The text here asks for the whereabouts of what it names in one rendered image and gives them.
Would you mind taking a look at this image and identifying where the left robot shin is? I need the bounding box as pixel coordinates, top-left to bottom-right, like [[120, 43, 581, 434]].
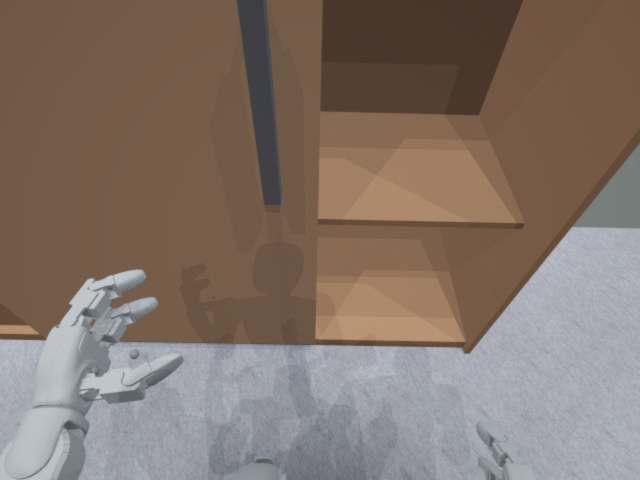
[[255, 458, 275, 466]]

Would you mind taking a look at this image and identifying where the right robot hand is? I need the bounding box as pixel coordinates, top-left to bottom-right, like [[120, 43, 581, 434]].
[[473, 421, 537, 480]]

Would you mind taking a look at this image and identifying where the left robot forearm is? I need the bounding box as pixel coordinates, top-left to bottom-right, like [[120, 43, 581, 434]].
[[0, 405, 90, 480]]

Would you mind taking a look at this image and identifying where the handle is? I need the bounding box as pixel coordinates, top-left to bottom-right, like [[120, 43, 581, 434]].
[[237, 0, 282, 205]]

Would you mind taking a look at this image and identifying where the wardrobe door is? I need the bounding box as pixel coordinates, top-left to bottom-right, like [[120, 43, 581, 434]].
[[0, 0, 323, 345], [0, 303, 28, 325]]

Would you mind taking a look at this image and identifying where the left robot hand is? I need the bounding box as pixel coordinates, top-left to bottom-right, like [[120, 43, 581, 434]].
[[32, 270, 184, 416]]

